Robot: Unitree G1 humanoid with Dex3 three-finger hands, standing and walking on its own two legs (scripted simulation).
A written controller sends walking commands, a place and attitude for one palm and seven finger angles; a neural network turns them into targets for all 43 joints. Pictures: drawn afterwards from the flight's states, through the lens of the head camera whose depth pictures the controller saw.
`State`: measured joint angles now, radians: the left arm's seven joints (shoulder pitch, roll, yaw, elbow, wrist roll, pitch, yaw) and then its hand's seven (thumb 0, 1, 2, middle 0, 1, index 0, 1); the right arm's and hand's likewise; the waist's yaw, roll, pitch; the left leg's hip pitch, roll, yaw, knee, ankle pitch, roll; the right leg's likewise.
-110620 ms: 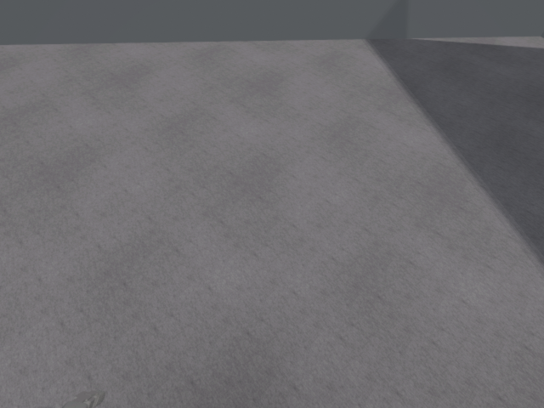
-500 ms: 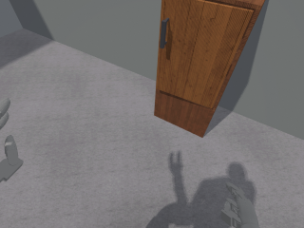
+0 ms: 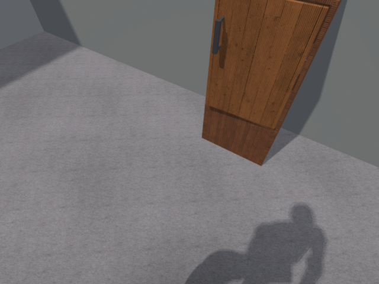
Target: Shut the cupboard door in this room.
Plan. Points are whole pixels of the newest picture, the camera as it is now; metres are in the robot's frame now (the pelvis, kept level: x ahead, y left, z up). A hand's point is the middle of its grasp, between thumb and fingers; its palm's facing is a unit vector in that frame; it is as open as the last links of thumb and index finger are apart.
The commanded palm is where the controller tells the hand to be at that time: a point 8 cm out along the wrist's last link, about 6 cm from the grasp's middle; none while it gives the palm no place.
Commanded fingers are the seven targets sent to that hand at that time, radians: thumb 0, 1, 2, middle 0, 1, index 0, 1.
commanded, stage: let the arm hang, fingers relaxed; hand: left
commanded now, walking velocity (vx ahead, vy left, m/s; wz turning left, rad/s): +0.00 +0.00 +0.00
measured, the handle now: (218, 35) +1.05 -0.07 +0.02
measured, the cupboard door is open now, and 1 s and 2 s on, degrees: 4 4 4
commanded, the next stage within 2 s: look to check the result in 0.58 s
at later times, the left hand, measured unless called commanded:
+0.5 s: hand out of the picture -0.01 +0.16 -0.18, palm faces +0.01 -0.99 -0.15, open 7.4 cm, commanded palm none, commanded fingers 0.00 0.90 0.90 -0.20 -0.30 -0.20 -0.30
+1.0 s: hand out of the picture +0.01 +0.19 -0.17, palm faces -0.01 -0.98 -0.22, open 7.4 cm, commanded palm none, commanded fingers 0.00 0.90 0.90 -0.20 -0.30 -0.20 -0.30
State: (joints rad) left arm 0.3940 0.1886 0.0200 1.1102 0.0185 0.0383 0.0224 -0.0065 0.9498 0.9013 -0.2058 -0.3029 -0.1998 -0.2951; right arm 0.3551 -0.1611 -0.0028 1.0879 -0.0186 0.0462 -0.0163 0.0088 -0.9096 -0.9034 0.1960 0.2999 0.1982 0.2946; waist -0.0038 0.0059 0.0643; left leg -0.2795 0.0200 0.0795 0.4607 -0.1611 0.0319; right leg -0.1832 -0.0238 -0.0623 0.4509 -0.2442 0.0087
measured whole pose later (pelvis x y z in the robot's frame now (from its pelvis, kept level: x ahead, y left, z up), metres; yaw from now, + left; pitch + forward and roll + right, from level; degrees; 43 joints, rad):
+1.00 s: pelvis +0.02 +0.01 +0.00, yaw -1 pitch -2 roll +0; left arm 0.28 0.18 0.02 1.14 0.02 0.00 0.03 0.00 0.91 0.90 -0.20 -0.30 -0.20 -0.29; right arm 0.26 -0.18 -0.01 1.13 -0.01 0.01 -0.02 0.00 -0.91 -0.90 0.20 0.30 0.20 0.29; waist -0.01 0.00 0.05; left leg -0.20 0.01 0.11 0.39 -0.16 0.04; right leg -0.13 -0.03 -0.03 0.40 -0.24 0.02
